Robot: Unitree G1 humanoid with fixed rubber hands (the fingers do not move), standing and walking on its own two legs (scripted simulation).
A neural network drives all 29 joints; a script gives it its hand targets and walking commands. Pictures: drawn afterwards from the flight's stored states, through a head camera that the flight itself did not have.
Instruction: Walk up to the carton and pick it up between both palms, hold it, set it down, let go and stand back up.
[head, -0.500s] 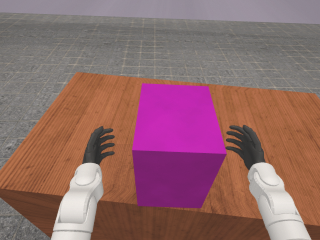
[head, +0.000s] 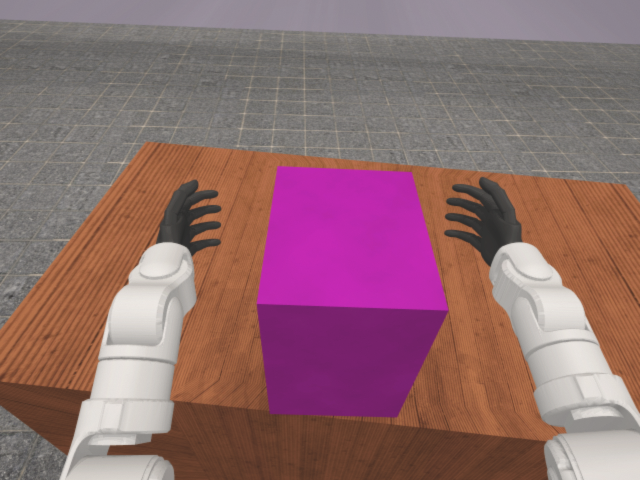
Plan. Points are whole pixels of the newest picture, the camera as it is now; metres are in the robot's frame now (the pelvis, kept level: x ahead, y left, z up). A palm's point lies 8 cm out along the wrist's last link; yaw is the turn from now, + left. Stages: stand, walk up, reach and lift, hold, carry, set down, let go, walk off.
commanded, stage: reach and lift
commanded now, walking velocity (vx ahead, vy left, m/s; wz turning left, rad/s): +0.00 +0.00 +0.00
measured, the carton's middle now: (339, 295) +0.41 -0.05 +0.00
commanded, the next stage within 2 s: none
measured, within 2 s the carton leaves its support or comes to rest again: neither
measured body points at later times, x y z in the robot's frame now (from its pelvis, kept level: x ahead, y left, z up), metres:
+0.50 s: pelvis +0.01 +0.00 +0.00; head +0.03 +0.02 +0.45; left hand +0.42 +0.15 +0.09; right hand +0.41 -0.22 +0.10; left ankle -0.04 +0.13 -0.75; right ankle +0.03 -0.11 -0.75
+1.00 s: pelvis -0.01 +0.00 -0.01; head +0.04 +0.00 +0.43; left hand +0.40 +0.12 +0.02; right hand +0.41 -0.20 +0.03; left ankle -0.04 +0.13 -0.75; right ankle +0.03 -0.11 -0.75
